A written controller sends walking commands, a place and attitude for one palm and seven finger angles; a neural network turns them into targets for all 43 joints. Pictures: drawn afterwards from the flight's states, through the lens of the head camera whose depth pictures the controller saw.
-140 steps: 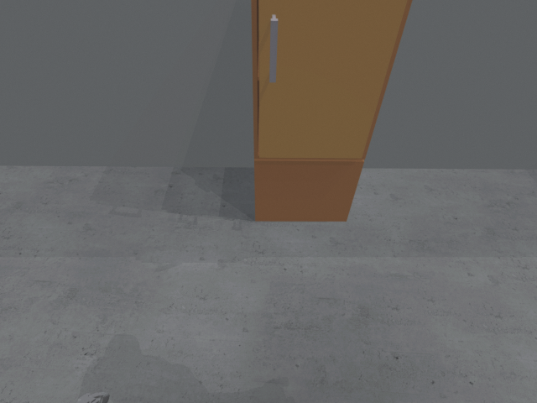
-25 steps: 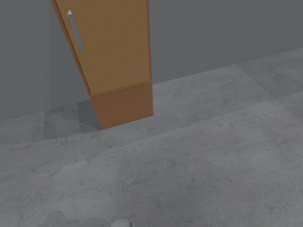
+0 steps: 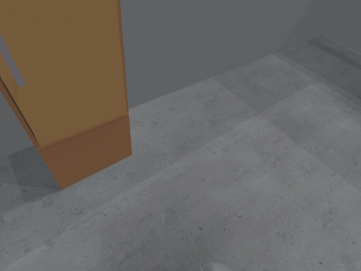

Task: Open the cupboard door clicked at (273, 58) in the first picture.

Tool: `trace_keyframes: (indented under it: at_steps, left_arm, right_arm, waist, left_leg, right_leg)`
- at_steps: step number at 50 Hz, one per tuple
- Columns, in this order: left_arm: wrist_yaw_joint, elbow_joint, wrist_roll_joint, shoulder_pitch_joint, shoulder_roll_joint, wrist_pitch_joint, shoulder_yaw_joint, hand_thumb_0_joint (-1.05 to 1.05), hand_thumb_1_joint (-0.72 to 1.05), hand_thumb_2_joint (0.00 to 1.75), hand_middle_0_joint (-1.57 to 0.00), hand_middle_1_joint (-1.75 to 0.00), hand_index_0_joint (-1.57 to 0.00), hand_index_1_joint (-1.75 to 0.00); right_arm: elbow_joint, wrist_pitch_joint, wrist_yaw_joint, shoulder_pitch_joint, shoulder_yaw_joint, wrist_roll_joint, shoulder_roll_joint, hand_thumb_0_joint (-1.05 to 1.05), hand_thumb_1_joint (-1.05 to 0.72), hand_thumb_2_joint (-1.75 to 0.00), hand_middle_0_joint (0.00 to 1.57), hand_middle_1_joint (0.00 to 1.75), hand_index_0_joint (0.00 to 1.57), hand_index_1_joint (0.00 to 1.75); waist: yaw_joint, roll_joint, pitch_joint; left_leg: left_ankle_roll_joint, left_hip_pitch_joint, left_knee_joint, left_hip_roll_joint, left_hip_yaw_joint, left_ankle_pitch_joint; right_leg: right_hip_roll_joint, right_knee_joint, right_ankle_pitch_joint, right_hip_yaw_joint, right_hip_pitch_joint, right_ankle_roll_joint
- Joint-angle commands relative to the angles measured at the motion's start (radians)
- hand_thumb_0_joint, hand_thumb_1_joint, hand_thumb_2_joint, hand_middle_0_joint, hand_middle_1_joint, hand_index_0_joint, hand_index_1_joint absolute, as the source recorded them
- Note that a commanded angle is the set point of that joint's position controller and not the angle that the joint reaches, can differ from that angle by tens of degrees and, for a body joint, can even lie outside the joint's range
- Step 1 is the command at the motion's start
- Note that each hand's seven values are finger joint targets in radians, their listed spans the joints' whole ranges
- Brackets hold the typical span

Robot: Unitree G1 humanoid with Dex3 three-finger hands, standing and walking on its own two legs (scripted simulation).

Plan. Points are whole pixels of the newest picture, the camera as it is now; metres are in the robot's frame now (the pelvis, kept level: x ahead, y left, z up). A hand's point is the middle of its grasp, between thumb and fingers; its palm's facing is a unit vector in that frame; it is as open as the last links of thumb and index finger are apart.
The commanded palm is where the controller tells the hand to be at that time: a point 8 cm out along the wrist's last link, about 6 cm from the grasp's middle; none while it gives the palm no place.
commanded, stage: walk to a spot facing it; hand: left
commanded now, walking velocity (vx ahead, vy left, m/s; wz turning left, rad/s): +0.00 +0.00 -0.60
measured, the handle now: (7, 55) +0.61 +0.58 +0.08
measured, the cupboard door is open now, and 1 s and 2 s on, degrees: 0 0 0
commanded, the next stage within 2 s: none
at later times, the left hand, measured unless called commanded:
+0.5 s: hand (144, 224) +0.27 +0.11 -0.18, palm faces -0.30 -0.93 -0.20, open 7.3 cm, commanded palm none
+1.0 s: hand (119, 211) +0.30 +0.19 -0.19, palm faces -0.49 -0.85 -0.21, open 7.3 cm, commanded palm none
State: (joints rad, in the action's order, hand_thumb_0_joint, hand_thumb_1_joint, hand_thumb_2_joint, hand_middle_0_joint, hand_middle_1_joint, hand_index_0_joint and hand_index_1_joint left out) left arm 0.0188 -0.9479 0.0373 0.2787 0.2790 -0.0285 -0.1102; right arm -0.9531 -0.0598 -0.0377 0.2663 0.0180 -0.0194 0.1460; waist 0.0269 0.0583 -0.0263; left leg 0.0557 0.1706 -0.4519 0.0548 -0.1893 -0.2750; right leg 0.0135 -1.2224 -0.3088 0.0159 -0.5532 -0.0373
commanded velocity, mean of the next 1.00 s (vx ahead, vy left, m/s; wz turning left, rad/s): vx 0.00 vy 0.00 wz -0.60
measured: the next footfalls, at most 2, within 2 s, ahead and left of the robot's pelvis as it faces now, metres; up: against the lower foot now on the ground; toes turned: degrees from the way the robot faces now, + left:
right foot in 0.42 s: +0.12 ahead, -0.11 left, +0.00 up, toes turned -22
left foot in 0.86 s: +0.25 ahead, +0.09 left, +0.00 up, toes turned -27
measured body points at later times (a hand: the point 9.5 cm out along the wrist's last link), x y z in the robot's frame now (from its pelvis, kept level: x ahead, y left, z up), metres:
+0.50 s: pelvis +0.09 -0.02 -0.03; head +0.14 -0.04 +0.42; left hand +0.29 +0.16 -0.16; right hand -0.02 -0.22 -0.18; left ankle +0.02 +0.10 -0.67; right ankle +0.09 -0.10 -0.74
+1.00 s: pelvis +0.15 +0.03 -0.01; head +0.19 +0.05 +0.44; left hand +0.33 +0.23 -0.17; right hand +0.12 -0.24 -0.11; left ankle +0.21 +0.11 -0.74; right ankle +0.05 -0.07 -0.66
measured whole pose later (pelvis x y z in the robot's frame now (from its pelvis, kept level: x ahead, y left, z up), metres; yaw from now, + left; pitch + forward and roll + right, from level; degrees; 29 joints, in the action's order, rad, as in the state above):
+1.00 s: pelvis +0.15 +0.03 -0.01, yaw -36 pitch +0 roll -2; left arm 0.01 -0.92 0.03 0.25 0.28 -0.07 -0.11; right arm -0.86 0.01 -0.03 0.12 0.02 -0.03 0.17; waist 0.05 0.07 -0.06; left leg 0.02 0.26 -0.54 0.08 -0.13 -0.28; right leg -0.04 -1.14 -0.44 -0.04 -0.49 -0.06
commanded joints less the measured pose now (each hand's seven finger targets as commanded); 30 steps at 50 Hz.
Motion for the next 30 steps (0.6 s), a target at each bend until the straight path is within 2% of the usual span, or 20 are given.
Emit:
trace_keyframes:
  at_steps: [1, 4, 7, 9, 12, 15, 17, 18, 19, 20, 21, 22, 23, 24, 25, 26, 28, 30]
  left_arm:
    - [0.009, 0.038, -0.003, 0.044, -0.036, -0.019, 0.006, 0.00, 0.90, 0.90, -0.20, -0.30, -0.20, -0.30]
    - [0.010, 0.061, -0.005, -0.033, -0.034, -0.031, 0.009, 0.00, 0.90, 0.90, -0.20, -0.30, -0.20, -0.30]
    - [0.008, 0.076, -0.006, -0.098, -0.035, -0.035, 0.013, 0.00, 0.90, 0.90, -0.20, -0.30, -0.20, -0.30]
    - [0.010, 0.091, -0.007, -0.152, -0.037, -0.033, 0.018, 0.00, 0.90, 0.90, -0.20, -0.30, -0.20, -0.30]
    - [0.009, 0.111, -0.008, -0.226, -0.043, -0.029, 0.026, 0.00, 0.90, 0.90, -0.20, -0.30, -0.20, -0.30]
    - [0.004, 0.123, -0.009, -0.247, -0.040, -0.019, 0.030, 0.00, 0.90, 0.90, -0.20, -0.30, -0.20, -0.30]
    - [0.000, 0.120, -0.008, -0.203, -0.031, -0.008, 0.027, 0.00, 0.90, 0.90, -0.20, -0.30, -0.20, -0.30]
    - [-0.004, 0.114, -0.008, -0.155, -0.016, 0.003, 0.020, 0.00, 0.90, 0.90, -0.20, -0.30, -0.20, -0.30]
    - [-0.007, 0.096, -0.006, -0.080, 0.010, 0.017, 0.013, 0.00, 0.90, 0.90, -0.20, -0.30, -0.20, -0.30]
    - [-0.015, 0.063, -0.002, 0.038, 0.063, 0.032, 0.000, 0.00, 0.90, 0.90, -0.20, -0.30, -0.20, -0.30]
    - [-0.031, 0.041, -0.008, 0.140, 0.168, 0.044, -0.019, 0.00, 0.90, 0.90, -0.20, -0.30, -0.20, -0.30]
    - [-0.044, 0.024, -0.034, 0.150, 0.211, 0.034, -0.027, 0.00, 0.90, 0.90, -0.20, -0.30, -0.20, -0.30]
    - [-0.052, 0.032, -0.034, 0.097, 0.173, 0.027, -0.022, 0.00, 0.90, 0.90, -0.20, -0.30, -0.20, -0.30]
    - [-0.054, 0.064, -0.033, 0.035, 0.142, 0.027, -0.014, 0.00, 0.90, 0.90, -0.20, -0.30, -0.20, -0.30]
    - [-0.055, 0.078, -0.034, -0.039, 0.111, 0.023, -0.006, 0.00, 0.90, 0.90, -0.20, -0.30, -0.20, -0.30]
    - [-0.054, 0.087, -0.031, -0.078, 0.093, 0.027, 0.004, 0.00, 0.90, 0.90, -0.20, -0.30, -0.20, -0.30]
    - [-0.048, 0.098, -0.024, -0.112, 0.091, 0.034, 0.008, 0.00, 0.90, 0.90, -0.20, -0.30, -0.20, -0.30]
    - [-0.044, 0.097, -0.017, -0.113, 0.093, 0.035, 0.006, 0.00, 0.90, 0.90, -0.20, -0.30, -0.20, -0.30]
  right_arm:
    - [0.012, -0.009, -0.011, 0.086, 0.026, 0.006, 0.132, 0.00, -0.90, -0.90, 0.20, 0.30, 0.20, 0.30]
    - [-0.001, -0.002, -0.012, 0.103, 0.032, 0.005, 0.147, 0.00, -0.90, -0.90, 0.20, 0.30, 0.20, 0.30]
    - [-0.024, 0.005, -0.015, 0.148, 0.033, 0.001, 0.149, 0.00, -0.90, -0.90, 0.20, 0.30, 0.20, 0.30]
    - [-0.038, 0.009, -0.015, 0.165, 0.038, -0.003, 0.155, 0.00, -0.90, -0.90, 0.20, 0.30, 0.20, 0.30]
    - [-0.056, 0.020, -0.014, 0.205, 0.045, -0.009, 0.157, 0.00, -0.90, -0.90, 0.20, 0.30, 0.20, 0.30]
    - [-0.065, 0.030, -0.007, 0.215, 0.055, -0.009, 0.173, 0.00, -0.90, -0.90, 0.20, 0.30, 0.20, 0.30]
    - [-0.058, 0.034, -0.001, 0.204, 0.062, -0.005, 0.192, 0.00, -0.90, -0.90, 0.20, 0.30, 0.20, 0.30]
    - [-0.047, 0.034, 0.002, 0.190, 0.068, -0.002, 0.204, 0.00, -0.90, -0.90, 0.20, 0.30, 0.20, 0.30]
    - [-0.034, 0.035, 0.009, 0.178, 0.071, 0.004, 0.215, 0.00, -0.90, -0.90, 0.20, 0.30, 0.20, 0.30]
    - [-0.007, 0.037, 0.020, 0.152, 0.071, 0.017, 0.212, 0.00, -0.90, -0.90, 0.20, 0.30, 0.20, 0.30]
    - [0.049, 0.040, 0.023, 0.115, 0.058, 0.025, 0.146, 0.00, -0.90, -0.90, 0.20, 0.30, 0.20, 0.30]
    - [0.082, 0.044, 0.009, 0.033, 0.054, 0.023, 0.134, 0.00, -0.90, -0.90, 0.20, 0.30, 0.20, 0.30]
    - [0.094, 0.052, 0.003, -0.007, 0.055, 0.019, 0.123, 0.00, -0.90, -0.90, 0.20, 0.30, 0.20, 0.30]
    - [0.097, 0.060, 0.009, -0.013, 0.051, 0.013, 0.108, 0.00, -0.90, -0.90, 0.20, 0.30, 0.20, 0.30]
    - [0.084, 0.070, 0.011, -0.036, 0.058, 0.009, 0.126, 0.00, -0.90, -0.90, 0.20, 0.30, 0.20, 0.30]
    - [0.071, 0.081, 0.012, -0.022, 0.057, 0.003, 0.116, 0.00, -0.90, -0.90, 0.20, 0.30, 0.20, 0.30]
    - [0.050, 0.097, 0.011, 0.031, 0.057, 0.001, 0.107, 0.00, -0.90, -0.90, 0.20, 0.30, 0.20, 0.30]
    - [0.052, 0.098, 0.013, 0.028, 0.059, 0.001, 0.106, 0.00, -0.90, -0.90, 0.20, 0.30, 0.20, 0.30]
  waist:
    - [0.006, -0.204, -0.008]
    - [-0.013, -0.178, -0.025]
    - [-0.032, -0.177, -0.033]
    - [-0.049, -0.173, -0.036]
    - [-0.080, -0.174, -0.049]
    - [-0.085, -0.211, -0.040]
    - [-0.060, -0.236, 0.004]
    - [-0.034, -0.236, 0.045]
    - [0.008, -0.208, 0.091]
    - [0.068, -0.118, 0.168]
    - [0.097, 0.134, 0.253]
    - [0.098, 0.134, 0.272]
    - [0.074, 0.036, 0.183]
    - [0.046, 0.072, 0.138]
    - [0.013, 0.003, 0.071]
    - [-0.020, -0.007, 0.031]
    - [-0.061, 0.003, 0.012]
    - [-0.067, 0.035, 0.011]
  left_leg:
    - [-0.061, -0.043, 0.124, 0.232, 0.078, 0.703]
    - [-0.022, -0.105, 0.120, 0.253, 0.063, 0.684]
    - [-0.017, -0.161, 0.104, 0.271, 0.054, 0.728]
    - [0.022, -0.204, 0.093, 0.285, 0.037, 0.722]
    - [0.051, -0.239, 0.070, 0.305, 0.015, 0.757]
    - [0.051, -0.254, 0.022, 0.315, -0.028, 0.877]
    - [0.041, -0.263, -0.059, 0.321, -0.071, 1.008]
    - [0.026, -0.255, -0.138, 0.323, -0.081, 1.054]
    - [-0.005, -0.192, -0.271, 0.314, -0.094, 1.024]
    - [-0.053, -0.010, -0.505, 0.296, -0.113, 0.840]
    - [-0.134, 0.348, -0.797, 0.086, -0.107, -0.123]
    - [-0.134, 0.431, -0.940, 0.037, 0.065, -0.401]
    - [-0.123, 0.461, -0.932, 0.079, 0.152, -0.331]
    - [-0.128, 0.462, -0.887, 0.096, 0.173, -0.253]
    - [-0.131, 0.422, -0.843, 0.111, 0.183, -0.197]
    - [-0.138, 0.377, -0.802, 0.102, 0.177, -0.163]
    - [-0.149, 0.331, -0.740, 0.084, 0.170, -0.119]
    - [-0.155, 0.307, -0.675, 0.070, 0.166, -0.089]
  right_leg:
    - [0.028, -0.046, 0.090, -0.018, -0.076, -0.012]
    - [0.039, 0.001, 0.106, -0.005, -0.128, -0.021]
    - [0.047, 0.066, 0.094, 0.007, -0.145, -0.021]
    - [0.055, 0.152, 0.066, 0.031, -0.144, -0.017]
    - [0.054, 0.268, 0.005, 0.068, -0.113, -0.003]
    - [0.026, 0.384, -0.061, 0.114, -0.037, 0.025]
    - [-0.010, 0.460, -0.076, 0.141, 0.048, 0.045]
    - [-0.022, 0.527, -0.064, 0.143, 0.126, 0.057]
    - [-0.026, 0.634, 0.022, 0.132, 0.266, 0.071]
    - [0.051, 0.739, 0.260, 0.033, 0.514, 0.118]
    - [0.339, 0.727, 0.908, -0.412, 0.794, 0.268]
    - [0.422, 0.720, 1.176, -0.454, 0.787, 0.366]
    - [0.385, 0.733, 1.057, -0.350, 0.720, 0.356]
    - [0.321, 0.771, 0.893, -0.326, 0.626, 0.300]
    - [0.277, 0.809, 0.755, -0.288, 0.502, 0.264]
    - [0.250, 0.838, 0.707, -0.244, 0.395, 0.237]
    - [0.205, 0.861, 0.642, -0.197, 0.293, 0.213]
    - [0.174, 0.869, 0.556, -0.200, 0.253, 0.209]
